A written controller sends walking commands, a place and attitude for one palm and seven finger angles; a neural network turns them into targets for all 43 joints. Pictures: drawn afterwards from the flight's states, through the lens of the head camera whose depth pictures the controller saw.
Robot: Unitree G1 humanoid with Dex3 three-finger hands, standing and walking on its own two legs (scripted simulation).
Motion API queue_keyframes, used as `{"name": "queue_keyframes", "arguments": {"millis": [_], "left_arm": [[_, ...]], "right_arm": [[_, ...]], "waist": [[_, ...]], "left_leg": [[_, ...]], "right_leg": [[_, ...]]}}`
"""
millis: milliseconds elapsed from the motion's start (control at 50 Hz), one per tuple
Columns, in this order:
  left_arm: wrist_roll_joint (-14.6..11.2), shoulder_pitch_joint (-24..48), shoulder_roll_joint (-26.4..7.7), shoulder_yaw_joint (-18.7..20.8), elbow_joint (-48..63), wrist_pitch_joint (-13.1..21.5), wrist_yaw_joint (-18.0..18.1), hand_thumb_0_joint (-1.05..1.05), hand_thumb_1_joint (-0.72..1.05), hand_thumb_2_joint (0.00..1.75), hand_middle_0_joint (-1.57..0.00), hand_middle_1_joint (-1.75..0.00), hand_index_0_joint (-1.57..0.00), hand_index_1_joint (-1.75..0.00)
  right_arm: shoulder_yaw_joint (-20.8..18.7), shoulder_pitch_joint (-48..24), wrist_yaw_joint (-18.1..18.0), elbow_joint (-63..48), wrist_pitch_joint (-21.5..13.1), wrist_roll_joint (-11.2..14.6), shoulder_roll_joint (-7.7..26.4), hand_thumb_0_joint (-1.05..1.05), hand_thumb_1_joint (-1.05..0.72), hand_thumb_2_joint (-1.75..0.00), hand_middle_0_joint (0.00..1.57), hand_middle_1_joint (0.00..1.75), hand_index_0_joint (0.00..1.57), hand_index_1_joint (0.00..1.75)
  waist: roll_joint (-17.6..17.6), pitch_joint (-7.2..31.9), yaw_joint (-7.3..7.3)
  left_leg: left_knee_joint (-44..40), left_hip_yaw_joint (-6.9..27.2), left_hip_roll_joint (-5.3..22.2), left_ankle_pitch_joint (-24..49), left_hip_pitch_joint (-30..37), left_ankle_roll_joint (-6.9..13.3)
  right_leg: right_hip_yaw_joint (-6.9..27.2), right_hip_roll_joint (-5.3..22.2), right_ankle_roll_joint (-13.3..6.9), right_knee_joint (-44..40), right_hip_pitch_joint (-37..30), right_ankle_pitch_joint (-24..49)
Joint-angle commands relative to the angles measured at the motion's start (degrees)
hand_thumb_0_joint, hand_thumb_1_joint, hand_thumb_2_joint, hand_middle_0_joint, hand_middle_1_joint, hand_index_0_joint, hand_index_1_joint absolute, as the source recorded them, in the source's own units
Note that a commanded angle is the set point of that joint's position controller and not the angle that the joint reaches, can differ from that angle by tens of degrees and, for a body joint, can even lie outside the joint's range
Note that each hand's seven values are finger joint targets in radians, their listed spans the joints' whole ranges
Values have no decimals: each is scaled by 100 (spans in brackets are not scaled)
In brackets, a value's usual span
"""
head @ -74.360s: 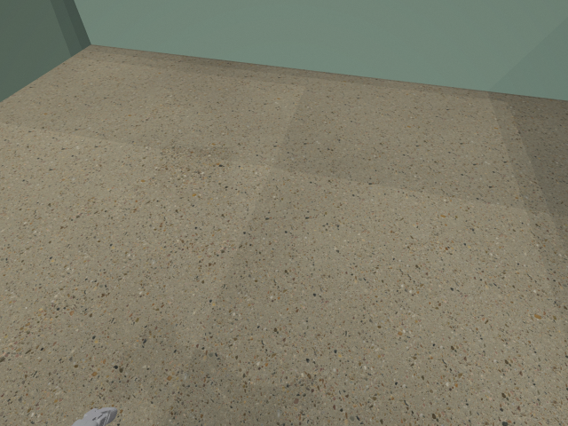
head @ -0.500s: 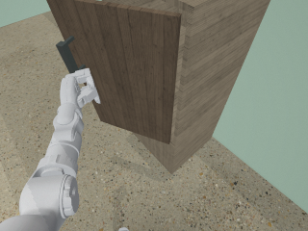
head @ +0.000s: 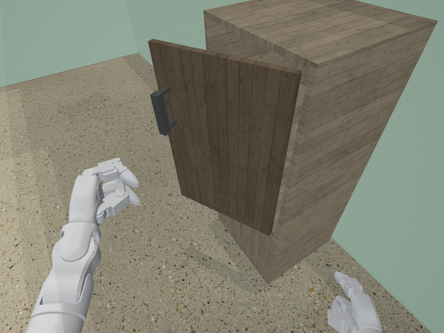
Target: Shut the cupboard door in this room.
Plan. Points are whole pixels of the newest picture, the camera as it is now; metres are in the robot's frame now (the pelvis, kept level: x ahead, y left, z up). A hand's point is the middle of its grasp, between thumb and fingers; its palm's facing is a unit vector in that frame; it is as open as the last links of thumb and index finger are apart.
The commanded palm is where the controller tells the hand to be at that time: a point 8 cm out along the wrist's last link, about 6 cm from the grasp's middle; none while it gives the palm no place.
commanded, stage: draw the hand back to the body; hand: left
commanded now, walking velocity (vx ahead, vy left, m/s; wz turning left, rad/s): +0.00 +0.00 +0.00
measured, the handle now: (165, 110) +0.65 +0.20 +0.07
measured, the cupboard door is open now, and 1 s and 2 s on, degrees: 27 27 27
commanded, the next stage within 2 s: step back with the hand held close in 0.86 s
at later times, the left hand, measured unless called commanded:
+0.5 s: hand (33, 237) +0.20 +0.27 +0.16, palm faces +0.44 -0.79 -0.43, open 6.2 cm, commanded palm +0.16 +0.30 +0.18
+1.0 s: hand (49, 226) +0.22 +0.25 +0.17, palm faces +0.44 -0.79 -0.43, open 7.4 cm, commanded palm +0.17 +0.29 +0.18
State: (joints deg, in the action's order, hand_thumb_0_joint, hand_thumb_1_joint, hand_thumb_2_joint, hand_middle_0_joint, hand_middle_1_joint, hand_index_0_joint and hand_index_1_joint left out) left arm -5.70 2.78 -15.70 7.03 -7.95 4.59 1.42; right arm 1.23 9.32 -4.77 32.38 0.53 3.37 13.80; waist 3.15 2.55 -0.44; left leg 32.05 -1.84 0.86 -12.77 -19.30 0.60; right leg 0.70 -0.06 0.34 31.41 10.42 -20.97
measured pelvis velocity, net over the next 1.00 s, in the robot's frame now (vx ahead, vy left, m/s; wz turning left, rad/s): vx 0.03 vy -0.01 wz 0.00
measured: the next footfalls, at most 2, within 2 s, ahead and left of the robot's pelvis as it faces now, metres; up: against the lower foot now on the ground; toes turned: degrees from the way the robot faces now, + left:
none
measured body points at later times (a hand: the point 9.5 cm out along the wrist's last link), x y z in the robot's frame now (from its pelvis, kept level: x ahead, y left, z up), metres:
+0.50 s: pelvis +0.02 +0.00 +0.01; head +0.00 -0.03 +0.46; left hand +0.18 +0.31 +0.18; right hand +0.20 -0.22 -0.09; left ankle +0.05 +0.11 -0.73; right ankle -0.05 -0.12 -0.73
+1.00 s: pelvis +0.03 -0.01 +0.01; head +0.01 -0.05 +0.46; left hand +0.19 +0.29 +0.19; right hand +0.22 -0.23 -0.08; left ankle +0.05 +0.11 -0.73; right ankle -0.05 -0.12 -0.73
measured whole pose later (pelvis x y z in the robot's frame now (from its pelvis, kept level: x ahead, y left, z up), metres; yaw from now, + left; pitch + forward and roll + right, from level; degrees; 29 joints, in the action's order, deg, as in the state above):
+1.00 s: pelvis +0.03 -0.01 +0.01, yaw +0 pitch -2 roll +1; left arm -4.8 -26.7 -20.3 20.3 19.8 4.2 4.6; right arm 0.6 10.6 -4.7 35.2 -3.3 0.9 13.2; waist 4.0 0.9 -3.4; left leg 24.5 -1.7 0.7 -12.0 -10.1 -0.4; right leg 0.4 0.0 -0.4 22.3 0.6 -19.2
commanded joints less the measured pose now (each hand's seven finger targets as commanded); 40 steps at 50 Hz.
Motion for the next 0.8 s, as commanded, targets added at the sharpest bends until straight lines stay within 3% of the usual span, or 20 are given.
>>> {"name": "queue_keyframes", "arguments": {"millis": [0, 60, 140, 220, 440, 460, 480, 560, 600, 700, 720, 780], "left_arm": [[76, 1357, -1141, 652, 2061, 376, 301, 0, 90, 90, -83, -99, -83, -99], [78, 752, -1072, 648, 2418, 337, 326, 0, 90, 90, -75, -90, -75, -90], [92, -8, -1064, 769, 2851, 327, 355, 0, 90, 90, -64, -78, -64, -78], [98, -828, -1353, 1259, 3045, 291, 385, 0, 90, 90, -53, -66, -53, -66], [76, -2454, -1684, 2098, 4206, 427, 481, 0, 90, 90, -23, -33, -23, -33], [77, -2684, -1763, 2237, 4190, 430, 502, 0, 90, 90, -20, -30, -20, -30], [92, -2623, -1471, 1953, 4130, 424, 477, 0, 90, 90, -20, -30, -20, -30], [126, -2146, -1372, 1781, 3758, 352, 498, 0, 90, 90, -20, -30, -20, -30], [142, -2055, -1395, 1804, 3679, 363, 512, 0, 90, 90, -20, -30, -20, -30], [141, -2225, -1574, 1966, 3953, 404, 519, 0, 90, 90, -20, -30, -20, -30], [125, -2359, -1685, 2087, 3882, 393, 514, 0, 90, 90, -20, -30, -20, -30], [120, -2432, -1595, 2024, 4087, 392, 497, 0, 90, 90, -20, -30, -20, -30]], "right_arm": [[-114, -548, -61, -760, -299, -62, 515, 0, -90, -90, 20, 30, 20, 30], [-79, -604, -37, -762, -337, -98, 494, 0, -90, -90, 20, 30, 20, 30], [-69, -646, 0, -767, -408, -153, 500, 0, -90, -90, 20, 30, 20, 30], [-95, -695, 24, -738, -436, -199, 529, 0, -90, -90, 20, 30, 20, 30], [-177, -691, 23, -708, -668, -227, 452, 0, -90, -90, 20, 30, 20, 30], [-192, -672, 18, -696, -690, -234, 448, 0, -90, -90, 20, 30, 20, 30], [-185, -670, 22, -669, -704, -224, 443, 0, -90, -90, 20, 30, 20, 30], [-231, -595, -25, -583, -752, -224, 538, 0, -90, -90, 20, 30, 20, 30], [-246, -573, -54, -581, -756, -230, 554, 0, -90, -90, 20, 30, 20, 30], [-239, -645, -75, -622, -784, -263, 495, 0, -90, -90, 20, 30, 20, 30], [-239, -639, -74, -584, -788, -267, 513, 0, -90, -90, 20, 30, 20, 30], [-208, -668, -48, -615, -776, -260, 441, 0, -90, -90, 20, 30, 20, 30]], "waist": [[102, 808, 9], [270, 684, -30], [136, 564, -83], [-108, 371, -195], [204, 341, -324], [38, 318, -350], [112, 169, -282], [-160, -285, -179], [-304, -153, -205], [-122, 310, -338], [-175, 296, -367], [80, 268, -352]], "left_leg": [[-718, 113, -4, 454, 1744, 106], [-887, 119, 22, 509, 1844, 80], [-1057, 142, 57, 601, 1898, 71], [-1092, 105, 62, 748, 1824, 79], [-978, 14, 5, 969, 1777, 97], [-960, 13, 7, 978, 1749, 99], [-954, -19, -4, 979, 1741, 100], [-1031, 15, 12, 642, 1674, 131], [-1034, 25, -10, 661, 1729, 157], [-941, -56, -65, 1074, 1864, 189], [-930, -47, -64, 1126, 1819, 184], [-858, -106, -70, 1378, 1821, 159]], "right_leg": [[-207, -147, -113, -941, 540, 1181], [-217, -134, -113, -1078, 384, 1208], [-256, -127, -110, -1189, 196, 1267], [-264, -124, -89, -1289, 81, 1407], [-277, -37, -65, -1332, -69, 1553], [-294, -50, -54, -1325, -46, 1575], [-299, -47, -48, -1321, 50, 1584], [-278, -52, -4, -1443, 370, 1204], [-276, -55, -3, -1413, 317, 1209], [-223, -2, -2, -1309, -28, 1763], [-211, 1, 2, -1345, -90, 1846], [-209, 17, -5, -1282, -122, 2197]]}}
